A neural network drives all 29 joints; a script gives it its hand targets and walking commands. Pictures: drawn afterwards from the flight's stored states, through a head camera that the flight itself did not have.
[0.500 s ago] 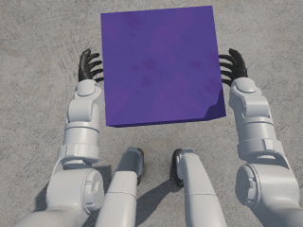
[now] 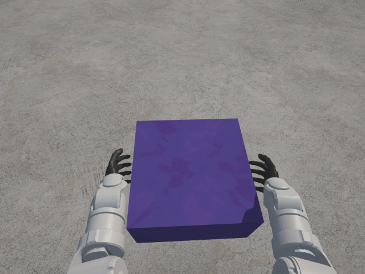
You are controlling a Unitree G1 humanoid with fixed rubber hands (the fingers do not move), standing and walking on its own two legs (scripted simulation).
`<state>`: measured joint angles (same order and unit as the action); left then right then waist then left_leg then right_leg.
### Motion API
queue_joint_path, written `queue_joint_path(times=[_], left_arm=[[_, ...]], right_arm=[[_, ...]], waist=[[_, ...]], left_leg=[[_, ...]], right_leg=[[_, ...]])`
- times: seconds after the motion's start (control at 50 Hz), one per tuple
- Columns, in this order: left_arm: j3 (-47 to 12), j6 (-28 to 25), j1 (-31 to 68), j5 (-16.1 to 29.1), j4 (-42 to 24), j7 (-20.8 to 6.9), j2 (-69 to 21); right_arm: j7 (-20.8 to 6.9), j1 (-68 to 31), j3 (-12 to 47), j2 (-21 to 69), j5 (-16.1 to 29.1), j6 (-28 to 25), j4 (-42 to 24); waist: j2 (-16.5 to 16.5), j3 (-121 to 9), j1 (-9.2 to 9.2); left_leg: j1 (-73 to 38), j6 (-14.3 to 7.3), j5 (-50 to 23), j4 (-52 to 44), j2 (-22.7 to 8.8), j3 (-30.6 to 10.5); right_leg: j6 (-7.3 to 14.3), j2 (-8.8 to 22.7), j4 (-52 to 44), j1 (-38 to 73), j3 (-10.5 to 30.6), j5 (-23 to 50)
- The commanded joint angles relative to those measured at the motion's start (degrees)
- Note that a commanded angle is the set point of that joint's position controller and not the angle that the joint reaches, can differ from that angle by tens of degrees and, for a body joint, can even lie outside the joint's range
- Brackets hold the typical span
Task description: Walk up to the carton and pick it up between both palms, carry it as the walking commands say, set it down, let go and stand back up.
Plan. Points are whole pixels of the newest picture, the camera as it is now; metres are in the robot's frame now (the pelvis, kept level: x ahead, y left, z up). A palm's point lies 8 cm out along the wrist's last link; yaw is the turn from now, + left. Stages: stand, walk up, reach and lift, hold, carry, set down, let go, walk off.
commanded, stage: reach and lift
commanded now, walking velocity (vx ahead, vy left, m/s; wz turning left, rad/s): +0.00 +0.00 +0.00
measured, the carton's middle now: (189, 177) +0.39 +0.01 -0.07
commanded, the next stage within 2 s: hold in 1.50 s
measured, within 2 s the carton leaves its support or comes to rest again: neither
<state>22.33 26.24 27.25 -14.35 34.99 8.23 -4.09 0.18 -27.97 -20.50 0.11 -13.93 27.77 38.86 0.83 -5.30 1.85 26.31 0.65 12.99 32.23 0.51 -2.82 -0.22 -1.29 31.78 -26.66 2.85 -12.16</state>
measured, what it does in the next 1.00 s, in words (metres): stands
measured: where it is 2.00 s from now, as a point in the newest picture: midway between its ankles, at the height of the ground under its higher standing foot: outside the picture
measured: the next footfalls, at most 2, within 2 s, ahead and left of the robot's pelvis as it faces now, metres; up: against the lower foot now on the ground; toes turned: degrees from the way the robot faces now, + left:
none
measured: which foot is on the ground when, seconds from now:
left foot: down 0.00-1.00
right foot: down 0.00-1.00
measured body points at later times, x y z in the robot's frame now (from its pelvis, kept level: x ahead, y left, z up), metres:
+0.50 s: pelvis +0.03 +0.01 +0.02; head -0.02 +0.01 +0.47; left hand +0.32 +0.20 +0.05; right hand +0.34 -0.17 +0.04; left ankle +0.03 +0.13 -0.73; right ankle +0.04 -0.12 -0.73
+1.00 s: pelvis +0.02 +0.01 +0.02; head -0.03 +0.00 +0.47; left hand +0.33 +0.19 +0.05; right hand +0.33 -0.19 +0.04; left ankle +0.03 +0.13 -0.73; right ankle +0.04 -0.12 -0.73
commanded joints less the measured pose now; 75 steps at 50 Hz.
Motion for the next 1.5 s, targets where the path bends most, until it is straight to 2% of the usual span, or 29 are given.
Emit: queue_joint_path(times=[0.0,0.08,0.1,0.12,0.16,0.18,0.2,0.3,0.38,0.42,0.44,0.5,0.68,0.74,0.78,0.8,0.82,0.84,0.96,1.04,1.06,1.08,1.14,1.16,1.18,1.26,1.3,1.44,1.48], left_arm=[[-32.34,-1.04,31.57,13.31,-4.14,-29.64,-53.51],[-36.23,-0.27,28.50,15.27,-9.80,-29.20,-52.63],[-35.85,0.28,26.90,15.23,-9.07,-29.11,-51.77],[-37.53,0.65,28.07,15.41,-11.70,-28.87,-51.95],[-38.23,1.42,24.98,15.95,-12.93,-28.99,-52.21],[-40.79,1.85,26.47,17.04,-16.24,-28.60,-52.67],[-39.10,2.91,23.57,15.91,-14.45,-28.55,-52.55],[-42.47,5.09,24.63,18.27,-18.98,-28.86,-54.43],[-37.93,7.79,23.31,14.86,-15.79,-29.08,-53.84],[-40.73,8.33,23.66,16.29,-16.51,-29.52,-57.02],[-40.15,8.99,24.84,15.83,-16.13,-29.51,-55.59],[-37.25,9.86,24.44,14.83,-15.85,-29.03,-55.04],[-33.68,10.84,31.55,14.21,-11.78,-29.91,-54.68],[-35.29,10.35,32.11,15.41,-11.85,-30.13,-56.40],[-35.24,10.22,31.96,15.53,-12.66,-30.09,-55.17],[-35.39,10.08,31.86,15.21,-12.52,-30.17,-56.06],[-34.98,9.79,32.37,15.57,-12.44,-30.26,-55.35],[-34.04,9.97,31.23,14.98,-12.09,-30.35,-54.74],[-34.43,9.24,34.51,15.16,-12.57,-30.84,-54.16],[-35.77,9.02,30.31,16.36,-13.70,-30.81,-55.22],[-35.70,9.09,29.39,15.86,-15.20,-30.58,-54.50],[-36.51,9.27,28.43,16.41,-14.77,-30.54,-55.06],[-35.63,9.50,25.67,15.34,-13.26,-30.50,-54.77],[-36.22,9.72,25.32,15.69,-13.66,-30.61,-54.59],[-36.93,9.33,26.45,16.04,-15.43,-30.59,-54.27],[-39.33,9.63,26.23,17.61,-18.21,-30.52,-55.01],[-40.41,9.82,25.33,17.71,-18.96,-30.17,-55.42],[-40.38,10.11,21.43,17.38,-19.44,-30.05,-54.56],[-41.96,10.34,20.38,17.69,-21.49,-30.05,-54.93]], right_arm=[[-22.19,-36.80,29.19,55.57,13.90,-4.76,-12.09],[-20.99,-33.43,32.93,55.72,14.78,-3.73,-17.59],[-20.88,-32.98,34.43,56.12,15.38,-3.26,-18.21],[-20.70,-31.99,33.56,55.19,15.00,-2.95,-18.65],[-20.47,-29.43,35.27,54.77,15.31,-2.06,-21.23],[-20.37,-29.41,36.35,54.98,16.13,-1.62,-22.25],[-20.36,-30.69,36.89,55.40,16.18,-1.10,-23.60],[-20.86,-28.26,38.15,55.87,16.80,1.42,-26.14],[-21.46,-27.67,33.36,53.79,14.64,4.02,-21.84],[-21.89,-31.15,36.84,54.54,15.93,3.97,-27.76],[-21.87,-29.11,34.55,54.47,15.18,4.74,-24.62],[-22.47,-28.87,33.66,55.54,14.50,6.03,-21.77],[-23.48,-38.41,31.88,54.58,15.21,6.51,-20.97],[-23.25,-37.18,32.13,54.95,15.32,6.27,-21.49],[-23.13,-35.44,31.87,54.40,15.06,6.50,-21.02],[-23.01,-37.70,32.50,55.03,15.61,6.21,-22.49],[-23.07,-37.46,33.18,55.52,15.91,6.22,-22.24],[-22.77,-34.90,31.36,54.85,14.92,6.68,-20.52],[-23.02,-36.38,31.43,55.83,15.45,6.63,-19.78],[-22.90,-33.85,34.42,56.30,16.65,6.26,-23.74],[-22.84,-33.51,34.23,56.90,16.97,6.45,-23.56],[-22.69,-31.11,34.27,56.19,16.48,6.66,-23.43],[-22.44,-32.79,35.11,55.65,16.70,6.63,-25.17],[-22.43,-30.69,34.94,55.43,16.37,7.03,-24.36],[-22.61,-29.93,35.52,55.55,16.79,6.90,-24.56],[-22.18,-28.20,36.80,56.19,16.94,6.98,-26.94],[-21.97,-26.83,36.94,55.68,17.18,7.04,-27.31],[-21.76,-25.21,38.36,55.13,16.94,7.50,-29.45],[-21.84,-24.15,39.40,55.24,17.68,7.29,-30.91]], waist=[[-0.86,-30.66,0.82],[0.66,-31.03,-0.36],[1.80,-28.82,1.00],[0.97,-28.59,-0.85],[0.48,-29.20,-0.68],[-1.55,-28.93,-1.17],[0.14,-28.71,0.30],[0.14,-27.94,-1.75],[-0.06,-18.46,-1.54],[0.09,-21.45,-1.67],[-0.58,-19.32,-2.60],[-1.45,-15.91,-1.30],[-1.00,-14.00,-1.58],[-0.16,-17.68,-2.35],[0.58,-18.21,-3.52],[-1.32,-20.23,-2.55],[-0.07,-19.96,-2.61],[0.24,-18.33,-3.85],[-0.36,-18.78,-3.13],[0.74,-22.02,-2.34],[-0.83,-22.14,-1.91],[0.19,-21.89,-3.14],[0.86,-18.72,-2.11],[1.89,-18.45,-2.93],[-0.50,-18.97,-2.80],[0.79,-20.60,-2.81],[-2.16,-19.40,-3.02],[0.82,-17.68,-3.46],[-1.31,-19.03,-3.51]], left_leg=[[-16.16,-1.39,-19.59,-6.55,3.76,1.17],[-20.16,-0.86,-24.70,-9.38,4.30,0.57],[-19.17,-1.18,-24.36,-9.85,4.32,0.69],[-20.87,-0.70,-25.47,-10.54,4.14,-0.11],[-21.06,-0.46,-27.93,-11.21,3.97,-0.32],[-23.37,-0.14,-29.55,-10.90,3.98,-0.49],[-23.25,-0.52,-27.95,-11.58,4.27,0.07],[-25.43,0.07,-28.34,-12.67,3.86,-0.21],[-22.92,-0.72,-18.72,-15.30,3.87,0.35],[-25.28,-0.40,-21.00,-15.55,4.09,0.33],[-25.34,-0.25,-20.26,-15.93,4.05,0.38],[-24.17,-0.19,-16.19,-17.09,3.94,0.77],[-19.01,-0.09,-5.20,-17.48,4.25,1.72],[-21.65,0.07,-12.04,-16.87,4.33,1.74],[-21.80,0.04,-13.48,-16.74,4.24,1.49],[-21.47,0.09,-12.65,-16.44,4.52,1.58],[-20.97,-0.19,-12.61,-16.54,4.55,1.55],[-20.77,-0.29,-12.18,-16.75,4.51,1.47],[-19.06,-0.59,-8.18,-16.60,4.45,1.71],[-21.48,-0.30,-16.89,-16.46,4.52,1.02],[-21.37,-0.21,-18.12,-16.62,4.83,1.00],[-22.32,-0.33,-18.33,-16.58,4.69,0.77],[-21.98,-0.51,-15.12,-17.13,4.99,1.00],[-22.02,-0.70,-14.68,-17.10,5.09,1.08],[-22.53,-0.43,-15.78,-17.14,5.13,1.07],[-23.10,-0.32,-17.61,-16.50,4.95,0.77],[-22.68,0.19,-19.19,-16.75,4.71,0.54],[-22.70,-0.26,-16.81,-17.12,4.79,0.27],[-22.96,-0.03,-17.72,-16.70,5.09,0.59]], right_leg=[[0.35,-2.57,-6.04,19.46,-0.32,19.77],[-0.41,-2.56,-8.41,24.29,-0.50,25.81],[-0.37,-2.40,-9.02,24.66,0.00,25.71],[-0.45,-2.73,-9.31,24.17,-0.72,25.46],[-0.29,-2.34,-10.30,26.27,-0.12,28.00],[-0.25,-2.48,-10.56,25.24,-0.15,27.17],[-0.37,-2.57,-11.19,26.40,-0.36,26.38],[-0.08,-3.77,-12.24,27.99,-1.41,24.19],[0.49,-2.84,-14.56,27.39,-1.64,16.99],[0.58,-3.69,-14.77,29.77,-1.68,18.35],[0.71,-3.84,-15.25,28.65,-1.81,17.53],[0.93,-3.61,-15.72,27.67,-1.89,13.76],[0.87,-3.75,-15.61,28.11,-1.86,6.42],[0.50,-4.21,-15.38,28.96,-1.83,12.38],[0.01,-4.62,-15.21,29.21,-2.20,14.07],[0.14,-4.22,-14.97,29.81,-1.80,13.47],[-0.08,-4.18,-14.96,30.39,-1.84,14.06],[-0.13,-4.09,-15.38,29.78,-1.74,13.88],[-0.19,-3.87,-15.29,29.10,-1.77,10.35],[-0.56,-4.17,-14.83,31.57,-1.38,18.94],[-0.59,-4.04,-14.95,32.08,-1.06,20.45],[-0.67,-4.16,-15.18,31.55,-1.06,19.94],[-0.61,-4.15,-16.04,29.89,-1.23,16.25],[-0.75,-4.29,-16.24,30.42,-1.20,16.53],[-0.42,-4.04,-16.21,30.37,-0.93,17.51],[-0.59,-4.39,-15.56,30.27,-1.19,19.08],[-0.22,-4.37,-15.58,30.84,-0.97,19.70],[-0.42,-4.57,-15.95,30.88,-1.28,17.53],[-0.22,-4.49,-15.81,31.27,-1.26,18.29]])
